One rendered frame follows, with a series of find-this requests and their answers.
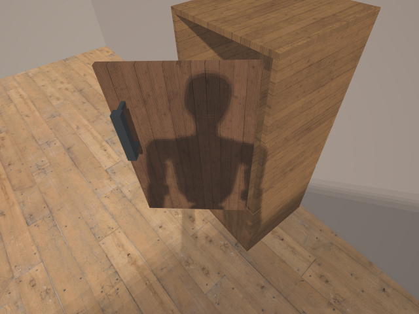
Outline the cupboard door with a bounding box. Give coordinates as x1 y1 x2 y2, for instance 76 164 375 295
92 60 264 210

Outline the handle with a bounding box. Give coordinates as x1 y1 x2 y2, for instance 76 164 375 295
110 101 139 161

